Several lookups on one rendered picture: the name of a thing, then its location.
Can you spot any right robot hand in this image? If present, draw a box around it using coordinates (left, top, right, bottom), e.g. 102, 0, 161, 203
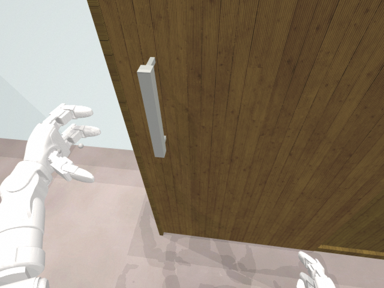
296, 251, 335, 288

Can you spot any left robot forearm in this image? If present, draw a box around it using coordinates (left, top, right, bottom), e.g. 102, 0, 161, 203
0, 161, 53, 286

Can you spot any handle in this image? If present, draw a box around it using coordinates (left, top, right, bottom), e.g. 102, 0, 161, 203
137, 57, 166, 158

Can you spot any wardrobe door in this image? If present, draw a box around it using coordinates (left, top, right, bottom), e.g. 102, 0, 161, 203
98, 0, 384, 251
322, 189, 384, 252

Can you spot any left robot hand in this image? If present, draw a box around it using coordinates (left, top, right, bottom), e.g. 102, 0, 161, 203
23, 103, 101, 183

